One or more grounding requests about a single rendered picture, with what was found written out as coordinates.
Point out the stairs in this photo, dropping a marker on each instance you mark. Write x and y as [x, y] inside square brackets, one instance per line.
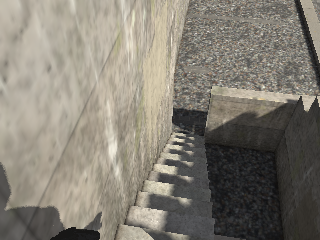
[175, 201]

